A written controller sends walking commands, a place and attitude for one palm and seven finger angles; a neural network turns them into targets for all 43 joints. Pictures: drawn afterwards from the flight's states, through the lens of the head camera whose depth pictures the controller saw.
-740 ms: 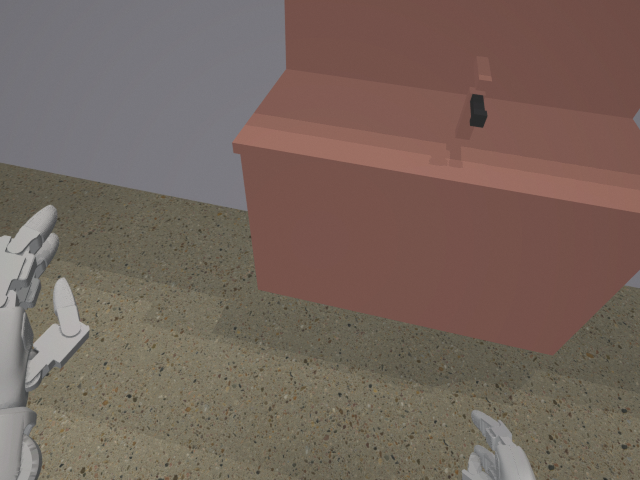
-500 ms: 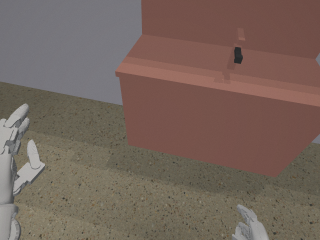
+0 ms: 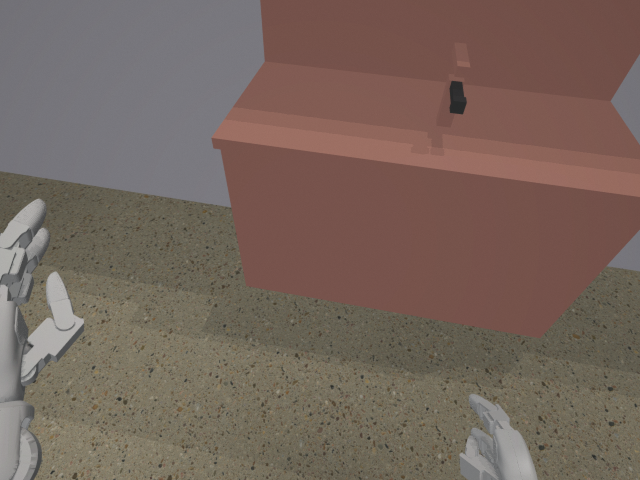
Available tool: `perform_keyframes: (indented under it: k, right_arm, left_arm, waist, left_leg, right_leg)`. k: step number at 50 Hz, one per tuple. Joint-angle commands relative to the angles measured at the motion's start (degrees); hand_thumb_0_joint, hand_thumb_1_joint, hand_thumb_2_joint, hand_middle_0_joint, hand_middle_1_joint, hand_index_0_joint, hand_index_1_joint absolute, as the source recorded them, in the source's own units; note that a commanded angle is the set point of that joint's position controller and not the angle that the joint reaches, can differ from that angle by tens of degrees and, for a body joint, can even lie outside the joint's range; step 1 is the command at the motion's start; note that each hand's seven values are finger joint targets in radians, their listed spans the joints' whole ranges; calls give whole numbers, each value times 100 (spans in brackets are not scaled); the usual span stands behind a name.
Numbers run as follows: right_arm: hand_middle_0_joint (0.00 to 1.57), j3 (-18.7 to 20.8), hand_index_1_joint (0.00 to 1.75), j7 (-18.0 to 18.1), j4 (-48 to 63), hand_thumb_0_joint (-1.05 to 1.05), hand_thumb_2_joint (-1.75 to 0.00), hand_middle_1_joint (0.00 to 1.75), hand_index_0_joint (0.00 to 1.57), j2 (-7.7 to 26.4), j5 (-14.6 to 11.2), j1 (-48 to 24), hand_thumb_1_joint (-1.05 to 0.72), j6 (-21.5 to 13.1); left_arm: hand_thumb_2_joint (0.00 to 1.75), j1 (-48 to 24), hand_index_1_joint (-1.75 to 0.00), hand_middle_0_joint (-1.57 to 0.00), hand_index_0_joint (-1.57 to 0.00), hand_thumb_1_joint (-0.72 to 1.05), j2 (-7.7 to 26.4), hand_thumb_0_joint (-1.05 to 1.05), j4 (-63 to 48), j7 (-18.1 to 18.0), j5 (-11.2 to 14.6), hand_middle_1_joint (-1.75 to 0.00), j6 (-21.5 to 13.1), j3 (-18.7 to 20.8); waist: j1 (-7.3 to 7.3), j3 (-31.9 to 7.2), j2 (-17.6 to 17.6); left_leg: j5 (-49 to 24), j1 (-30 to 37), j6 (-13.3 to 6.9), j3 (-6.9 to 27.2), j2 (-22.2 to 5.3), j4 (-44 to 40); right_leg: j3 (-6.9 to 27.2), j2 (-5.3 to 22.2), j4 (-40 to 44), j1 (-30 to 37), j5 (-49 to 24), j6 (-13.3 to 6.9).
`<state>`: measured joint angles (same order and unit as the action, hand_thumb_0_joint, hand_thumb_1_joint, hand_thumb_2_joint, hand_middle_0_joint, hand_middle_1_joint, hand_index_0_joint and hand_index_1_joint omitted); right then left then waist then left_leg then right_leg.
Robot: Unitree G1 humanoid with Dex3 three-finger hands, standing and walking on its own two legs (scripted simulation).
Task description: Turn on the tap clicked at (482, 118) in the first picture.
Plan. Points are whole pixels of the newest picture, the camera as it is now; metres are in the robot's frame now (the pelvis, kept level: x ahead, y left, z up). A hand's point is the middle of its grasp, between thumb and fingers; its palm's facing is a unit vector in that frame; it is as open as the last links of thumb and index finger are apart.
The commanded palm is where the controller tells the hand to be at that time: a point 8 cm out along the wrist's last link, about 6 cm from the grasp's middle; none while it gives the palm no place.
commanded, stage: walk to a spot facing it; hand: left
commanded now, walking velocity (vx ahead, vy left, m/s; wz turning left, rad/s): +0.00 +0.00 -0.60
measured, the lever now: (457, 105) +0.86 -0.21 +0.06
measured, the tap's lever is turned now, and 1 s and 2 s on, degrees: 0 0 0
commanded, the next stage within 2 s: turn to face it in 1.84 s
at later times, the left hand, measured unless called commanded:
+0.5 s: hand (153, 307) +0.23 +0.19 +0.16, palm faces +0.28 -0.86 -0.43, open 7.4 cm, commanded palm +0.20 +0.23 +0.18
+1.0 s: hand (253, 295) +0.25 +0.10 +0.17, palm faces -0.04 -0.91 -0.41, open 7.4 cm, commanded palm +0.23 +0.15 +0.18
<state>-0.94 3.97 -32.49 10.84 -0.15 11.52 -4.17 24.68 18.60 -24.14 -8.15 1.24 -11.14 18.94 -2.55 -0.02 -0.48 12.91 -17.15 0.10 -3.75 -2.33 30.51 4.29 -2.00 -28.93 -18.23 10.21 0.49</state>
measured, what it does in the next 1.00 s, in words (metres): steps on the spot, turning right: left foot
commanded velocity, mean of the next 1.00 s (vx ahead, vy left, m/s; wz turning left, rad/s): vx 0.03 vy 0.00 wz -0.60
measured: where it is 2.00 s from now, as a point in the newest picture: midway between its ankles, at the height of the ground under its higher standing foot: outside the picture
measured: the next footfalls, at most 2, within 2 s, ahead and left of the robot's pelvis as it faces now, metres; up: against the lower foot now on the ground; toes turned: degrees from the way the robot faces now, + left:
left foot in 0.84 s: +0.05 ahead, +0.11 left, +0.00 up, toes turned -21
right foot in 1.08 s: -0.05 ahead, -0.15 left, +0.00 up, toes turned -39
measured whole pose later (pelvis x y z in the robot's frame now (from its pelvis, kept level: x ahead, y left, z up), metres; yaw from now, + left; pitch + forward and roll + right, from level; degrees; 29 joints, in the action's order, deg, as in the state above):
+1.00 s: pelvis -0.05 -0.01 +0.00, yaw -31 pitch +0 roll +1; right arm 0.8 1.6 -29.7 12.4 -0.9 13.1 -0.1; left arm 26.4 19.9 -26.2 -7.0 1.7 -10.8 21.1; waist -2.3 0.4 0.1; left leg 17.7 -13.1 2.9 -8.2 -6.7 31.8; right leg -0.5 -2.7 -52.9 -29.2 23.3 2.2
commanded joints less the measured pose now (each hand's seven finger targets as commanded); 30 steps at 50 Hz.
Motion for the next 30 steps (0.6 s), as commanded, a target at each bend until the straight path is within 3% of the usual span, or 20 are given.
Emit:
perform_keyframes:
  k: [1, 3, 4, 10, 13, 15, 17, 19, 20, 21, 22, 24, 25, 26, 27, 28, 29, 30]
  right_arm:
    - [20, 332, 30, 16, 952, 0, -90, 30, 20, 732, -24, -525, -90, -197]
    - [20, 345, 30, 10, 1010, 0, -90, 30, 20, 731, -13, -550, -90, -153]
    - [20, 331, 30, 1, 1025, 0, -90, 30, 20, 693, -25, -528, -90, -124]
    - [20, 343, 30, -68, 1049, 0, -90, 30, 20, 631, 6, -477, -90, 43]
    - [20, 354, 30, -80, 1026, 0, -90, 30, 20, 628, 16, -527, -90, 106]
    - [20, 351, 30, -75, 1042, 0, -90, 30, 20, 654, 1, -518, -90, 130]
    - [20, 357, 30, -53, 1057, 0, -90, 30, 20, 684, -20, -524, -90, 134]
    - [20, 356, 30, 18, 1115, 0, -90, 30, 20, 714, -62, -559, -90, 94]
    - [20, 356, 30, 23, 1113, 0, -90, 30, 20, 685, -80, -496, -90, 49]
    - [20, 341, 30, 19, 1088, 0, -90, 30, 20, 655, -57, -378, -90, -18]
    - [20, 355, 30, -16, 1061, 0, -90, 30, 20, 680, -42, -274, -90, -80]
    - [20, 328, 30, -112, 1042, 0, -90, 30, 20, 723, -36, -237, -90, -196]
    - [20, 322, 30, -184, 1027, 0, -90, 30, 20, 755, -44, -151, -90, -232]
    - [20, 323, 30, -226, 1060, 0, -90, 30, 20, 777, -53, -211, -90, -242]
    - [20, 334, 30, -236, 1111, 0, -90, 30, 20, 705, -58, -265, -90, -221]
    - [20, 369, 30, -211, 1201, 0, -90, 30, 20, 683, -48, -471, -90, -209]
    - [20, 375, 30, -230, 1105, 0, -90, 30, 20, 668, -13, -440, -90, -139]
    - [20, 280, 30, -272, 1037, 0, -90, 30, 20, 589, 26, -300, -90, -38]
  left_arm:
    - [90, -551, -30, -20, -20, 90, 891, 0, -1418, -107, 20, -30, -353, 499]
    - [90, -479, -30, -20, -20, 90, 1053, 0, -1532, -129, 42, -30, -342, 686]
    - [90, -450, -30, -20, -20, 90, 979, 0, -1574, -119, 55, -30, -345, 628]
    - [90, -174, -30, -20, -20, 90, 1129, 0, -1646, -131, 112, -30, -380, 854]
    - [90, -82, -30, -20, -20, 90, 1132, 0, -1534, -133, 135, -30, -370, 922]
    - [90, -98, -30, -20, -20, 90, 1117, 0, -1519, -114, 130, -30, -385, 907]
    - [90, -144, -30, -20, -20, 90, 1084, 0, -1594, -102, 131, -30, -397, 897]
    - [90, -99, -30, -20, -20, 90, 1108, 0, -1625, -86, 154, -30, -396, 945]
    - [90, -82, -30, -20, -20, 90, 1083, 0, -1639, -70, 159, -30, -397, 926]
    - [90, -132, -30, -20, -20, 90, 1089, 0, -1702, -57, 172, -30, -419, 894]
    - [90, -268, -30, -20, -20, 90, 1063, 0, -1833, -41, 170, -30, -450, 816]
    - [90, -505, -30, -20, -20, 90, 936, 0, -1852, -10, 125, -30, -425, 585]
    - [90, -551, -30, -20, -20, 90, 905, 0, -1668, -16, 93, -30, -405, 560]
    - [90, -709, -30, -20, -20, 90, 965, 0, -1552, -23, 60, -30, -384, 567]
    - [90, -860, -30, -20, -20, 90, 1164, 0, -1472, -61, 20, -30, -376, 678]
    - [90, -703, -30, -20, -20, 90, 1240, 0, -1265, -130, 75, -30, -276, 832]
    - [90, -536, -30, -20, -20, 90, 1279, 0, -1354, -186, 107, -30, -222, 865]
    - [90, -358, -30, -20, -20, 90, 1311, 0, -1543, -195, 130, -30, -279, 900]
  waist:
    - [120, -590, 479]
    - [102, -621, 479]
    - [120, -634, 353]
    - [170, -655, -174]
    - [164, -552, -286]
    - [149, -551, -221]
    - [138, -615, 215]
    - [115, -706, 929]
    - [109, -729, 1292]
    - [91, -720, 1389]
    - [107, -702, 1288]
    - [97, -555, 1109]
    - [101, -469, 934]
    - [81, -297, 405]
    - [89, -159, -971]
    - [46, -246, -1762]
    - [14, -257, -1440]
    - [110, -437, -999]
  left_leg:
    - [668, -62, -110, 421, -662, -547]
    - [842, -96, -104, 395, -670, -409]
    - [836, -90, -96, 370, -648, -277]
    - [1112, 143, 37, 127, -363, 384]
    - [1230, 342, 34, 117, -381, 330]
    - [1202, 449, -30, 199, -497, 114]
    - [1221, 607, -163, 415, -811, -196]
    - [1076, 429, -428, 831, -1521, -692]
    - [763, 404, -619, 986, -1937, -950]
    - [178, 492, -813, 941, -2248, -933]
    - [-460, 524, -810, 633, -2296, -709]
    - [-1055, 366, -437, -145, -2004, -115]
    - [-899, 146, -238, -357, -1770, 226]
    - [-353, -183, -52, -470, -1411, 860]
    - [943, -704, 231, -706, -656, 2061]
    - [2289, -1323, 422, -329, 6, 3137]
    - [2049, -1380, 418, 319, -69, 3705]
    - [1611, -1679, 453, 604, -145, 3893]
  right_leg:
    - [487, 219, -138, -73, 10, -132]
    - [616, 251, -233, -231, 96, -171]
    - [703, 301, -251, -295, 61, -198]
    - [1596, 632, 166, -897, 313, -432]
    - [1760, 575, 302, -1227, 653, -439]
    - [1650, 438, 130, -1281, 695, -373]
    - [1301, 189, -375, -1446, 688, -243]
    - [627, -69, -1643, -1313, 749, -25]
    - [238, -75, -2409, -1325, 1373, 86]
    - [-94, 119, -2773, -1380, 1701, 173]
    - [-190, 309, -2675, -1263, 1730, 192]
    - [-457, 359, -1886, -700, 1434, 174]
    - [-576, 266, -1319, -252, 1082, 135]
    - [-190, 281, -592, 22, 377, -34]
    - [1251, 941, 154, -6, -1044, -453]
    - [3111, 1687, 960, -224, -1015, -922]
    - [3617, 1808, 1349, -229, -64, -981]
    - [3356, 1798, 1124, 309, 198, -1191]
